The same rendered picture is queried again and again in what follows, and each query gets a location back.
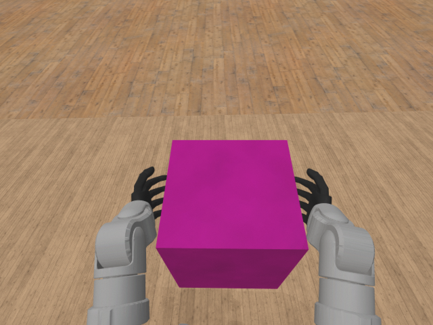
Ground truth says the robot right hand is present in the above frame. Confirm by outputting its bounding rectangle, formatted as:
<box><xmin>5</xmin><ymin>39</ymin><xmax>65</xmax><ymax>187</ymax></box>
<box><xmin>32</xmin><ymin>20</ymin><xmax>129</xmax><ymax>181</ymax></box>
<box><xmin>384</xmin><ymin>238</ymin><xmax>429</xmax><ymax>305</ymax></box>
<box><xmin>294</xmin><ymin>169</ymin><xmax>332</xmax><ymax>224</ymax></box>

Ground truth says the robot left hand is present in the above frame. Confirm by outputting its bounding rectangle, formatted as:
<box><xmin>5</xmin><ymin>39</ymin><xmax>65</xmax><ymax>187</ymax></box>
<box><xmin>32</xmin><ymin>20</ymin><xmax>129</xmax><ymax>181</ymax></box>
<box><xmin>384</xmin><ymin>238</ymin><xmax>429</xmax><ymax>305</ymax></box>
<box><xmin>131</xmin><ymin>167</ymin><xmax>167</xmax><ymax>219</ymax></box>

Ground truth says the left robot forearm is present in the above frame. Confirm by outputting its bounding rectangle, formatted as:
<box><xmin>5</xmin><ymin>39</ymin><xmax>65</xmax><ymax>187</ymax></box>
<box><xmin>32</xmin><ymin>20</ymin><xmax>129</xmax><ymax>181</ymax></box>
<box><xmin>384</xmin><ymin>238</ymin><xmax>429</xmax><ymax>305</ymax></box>
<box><xmin>87</xmin><ymin>200</ymin><xmax>157</xmax><ymax>325</ymax></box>

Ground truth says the right robot forearm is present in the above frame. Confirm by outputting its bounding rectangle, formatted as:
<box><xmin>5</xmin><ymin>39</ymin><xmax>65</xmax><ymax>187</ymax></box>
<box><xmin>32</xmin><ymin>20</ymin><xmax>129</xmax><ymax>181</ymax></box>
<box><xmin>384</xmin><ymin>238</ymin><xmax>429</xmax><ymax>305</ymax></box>
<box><xmin>306</xmin><ymin>203</ymin><xmax>382</xmax><ymax>325</ymax></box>

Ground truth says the carton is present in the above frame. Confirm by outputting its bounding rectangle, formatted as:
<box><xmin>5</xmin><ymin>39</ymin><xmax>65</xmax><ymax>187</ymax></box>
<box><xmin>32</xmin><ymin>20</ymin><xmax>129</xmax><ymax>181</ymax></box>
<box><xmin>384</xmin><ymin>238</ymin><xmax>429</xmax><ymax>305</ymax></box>
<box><xmin>156</xmin><ymin>140</ymin><xmax>309</xmax><ymax>289</ymax></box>

